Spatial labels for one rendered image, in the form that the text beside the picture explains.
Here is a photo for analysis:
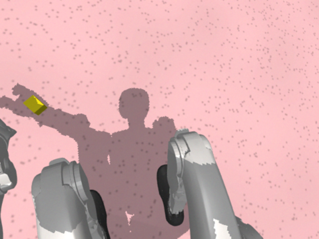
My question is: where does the right robot hand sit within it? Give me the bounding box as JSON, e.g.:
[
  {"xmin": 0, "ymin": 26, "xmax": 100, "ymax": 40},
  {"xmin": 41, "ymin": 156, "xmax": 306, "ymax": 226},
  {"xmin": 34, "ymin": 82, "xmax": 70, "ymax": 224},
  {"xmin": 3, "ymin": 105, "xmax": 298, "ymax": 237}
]
[{"xmin": 235, "ymin": 216, "xmax": 263, "ymax": 239}]

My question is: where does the right robot foot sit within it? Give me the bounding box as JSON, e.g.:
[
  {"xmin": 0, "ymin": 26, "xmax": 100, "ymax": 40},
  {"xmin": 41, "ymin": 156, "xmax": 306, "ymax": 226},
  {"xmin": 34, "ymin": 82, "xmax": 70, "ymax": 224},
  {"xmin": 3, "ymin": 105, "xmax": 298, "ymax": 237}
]
[{"xmin": 157, "ymin": 164, "xmax": 184, "ymax": 226}]

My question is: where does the left robot foot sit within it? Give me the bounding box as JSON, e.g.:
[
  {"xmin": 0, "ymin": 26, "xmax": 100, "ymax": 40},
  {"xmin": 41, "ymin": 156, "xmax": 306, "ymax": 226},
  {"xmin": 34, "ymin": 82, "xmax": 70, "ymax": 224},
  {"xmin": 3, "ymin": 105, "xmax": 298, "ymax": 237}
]
[{"xmin": 90, "ymin": 190, "xmax": 110, "ymax": 239}]

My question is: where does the left robot hand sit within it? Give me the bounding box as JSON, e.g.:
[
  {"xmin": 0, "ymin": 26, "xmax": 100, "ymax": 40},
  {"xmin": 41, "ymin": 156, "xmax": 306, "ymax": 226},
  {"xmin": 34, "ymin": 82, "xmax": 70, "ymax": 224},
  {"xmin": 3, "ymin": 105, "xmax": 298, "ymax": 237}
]
[{"xmin": 7, "ymin": 126, "xmax": 17, "ymax": 137}]

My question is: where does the small box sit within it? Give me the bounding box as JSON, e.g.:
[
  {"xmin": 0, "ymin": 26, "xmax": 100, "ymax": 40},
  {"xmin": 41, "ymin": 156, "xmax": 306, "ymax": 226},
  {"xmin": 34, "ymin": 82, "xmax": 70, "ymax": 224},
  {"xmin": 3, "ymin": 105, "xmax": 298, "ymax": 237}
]
[{"xmin": 24, "ymin": 95, "xmax": 47, "ymax": 115}]

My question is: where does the left robot arm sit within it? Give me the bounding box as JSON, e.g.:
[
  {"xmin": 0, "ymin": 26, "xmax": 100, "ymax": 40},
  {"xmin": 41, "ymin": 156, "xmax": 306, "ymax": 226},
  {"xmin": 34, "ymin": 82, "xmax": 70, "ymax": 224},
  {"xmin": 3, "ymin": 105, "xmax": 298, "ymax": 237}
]
[{"xmin": 0, "ymin": 119, "xmax": 17, "ymax": 239}]

